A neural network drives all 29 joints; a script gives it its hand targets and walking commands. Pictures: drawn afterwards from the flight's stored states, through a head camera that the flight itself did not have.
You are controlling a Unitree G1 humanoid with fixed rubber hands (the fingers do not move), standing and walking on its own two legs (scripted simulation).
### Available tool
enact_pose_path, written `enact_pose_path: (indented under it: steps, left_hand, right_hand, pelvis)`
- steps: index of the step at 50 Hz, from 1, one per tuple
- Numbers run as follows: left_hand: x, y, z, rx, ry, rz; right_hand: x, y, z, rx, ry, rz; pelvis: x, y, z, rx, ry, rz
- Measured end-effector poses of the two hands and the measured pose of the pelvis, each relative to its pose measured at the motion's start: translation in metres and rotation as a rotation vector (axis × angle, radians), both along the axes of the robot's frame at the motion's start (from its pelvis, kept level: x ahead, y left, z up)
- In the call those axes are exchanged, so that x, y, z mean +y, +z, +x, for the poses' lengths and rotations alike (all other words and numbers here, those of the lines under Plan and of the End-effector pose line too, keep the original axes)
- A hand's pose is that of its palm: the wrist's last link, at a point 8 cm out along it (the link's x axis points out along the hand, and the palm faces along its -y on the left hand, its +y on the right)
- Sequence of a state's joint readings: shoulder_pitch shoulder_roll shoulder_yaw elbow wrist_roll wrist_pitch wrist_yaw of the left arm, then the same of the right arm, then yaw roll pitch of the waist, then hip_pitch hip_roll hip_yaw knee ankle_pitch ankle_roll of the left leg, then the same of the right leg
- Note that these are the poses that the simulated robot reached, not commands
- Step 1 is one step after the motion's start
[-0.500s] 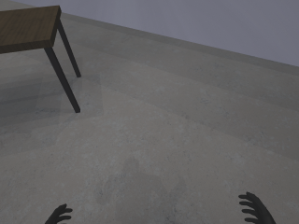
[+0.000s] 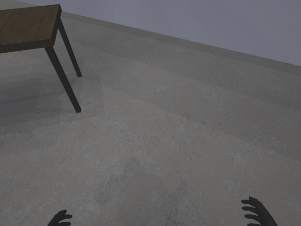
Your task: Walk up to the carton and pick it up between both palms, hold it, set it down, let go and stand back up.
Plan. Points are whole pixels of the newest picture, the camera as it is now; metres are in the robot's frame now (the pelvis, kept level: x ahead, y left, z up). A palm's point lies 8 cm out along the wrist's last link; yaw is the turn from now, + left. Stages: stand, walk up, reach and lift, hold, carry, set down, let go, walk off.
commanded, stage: stand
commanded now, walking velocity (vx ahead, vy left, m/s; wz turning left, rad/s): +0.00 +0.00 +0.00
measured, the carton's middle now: out of the picture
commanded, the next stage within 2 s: walk up in 0.08 s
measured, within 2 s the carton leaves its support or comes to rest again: neither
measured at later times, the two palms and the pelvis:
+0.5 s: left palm out of the picture +0.07 +0.42 -0.04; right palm (265, 223) +0.16 -0.27 -0.07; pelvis +0.00 +0.05 +0.00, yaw +3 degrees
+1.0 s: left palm out of the picture +0.08 +0.54 -0.05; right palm (208, 190) +0.24 -0.14 -0.07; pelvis +0.07 +0.17 +0.01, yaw +9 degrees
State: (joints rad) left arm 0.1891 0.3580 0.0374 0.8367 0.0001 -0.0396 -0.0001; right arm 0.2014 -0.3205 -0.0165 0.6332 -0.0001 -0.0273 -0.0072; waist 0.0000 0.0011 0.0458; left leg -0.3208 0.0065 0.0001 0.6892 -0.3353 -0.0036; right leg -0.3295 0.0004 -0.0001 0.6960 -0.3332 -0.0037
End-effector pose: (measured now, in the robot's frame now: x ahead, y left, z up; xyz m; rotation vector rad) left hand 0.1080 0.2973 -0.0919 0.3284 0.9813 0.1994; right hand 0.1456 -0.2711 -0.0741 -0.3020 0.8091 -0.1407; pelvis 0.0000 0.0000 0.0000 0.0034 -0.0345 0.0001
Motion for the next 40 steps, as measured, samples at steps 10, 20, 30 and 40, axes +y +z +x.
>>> enact_pose_path:
  steps: [10, 20, 30, 40]
  left_hand:
    - [0.000, 0.000, -0.006, 0.014, 0.004, 0.000]
    - [0.053, 0.023, -0.030, -0.009, 0.065, 0.108]
    - [0.188, 0.050, -0.030, -0.022, 0.119, 0.279]
    - [0.220, 0.037, -0.019, 0.029, 0.141, 0.185]
  right_hand:
    - [-0.001, 0.001, -0.004, 0.003, -0.001, 0.000]
    - [-0.005, 0.002, 0.002, 0.052, 0.069, 0.006]
    - [0.046, 0.001, 0.032, 0.058, 0.089, -0.029]
    - [0.109, 0.016, 0.052, 0.080, 0.104, -0.063]
  pelvis:
    - [0.000, 0.001, -0.003, 0.000, 0.000, 0.000]
    - [0.015, 0.002, -0.004, 0.009, 0.029, -0.004]
    - [0.091, -0.011, 0.016, 0.019, 0.065, -0.051]
    - [0.151, 0.005, 0.040, -0.025, 0.119, -0.024]
